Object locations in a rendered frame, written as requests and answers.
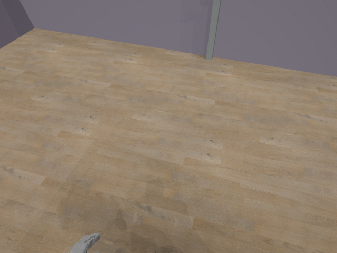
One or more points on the left robot hand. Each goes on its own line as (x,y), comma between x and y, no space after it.
(85,243)

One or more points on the panel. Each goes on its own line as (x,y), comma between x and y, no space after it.
(213,28)

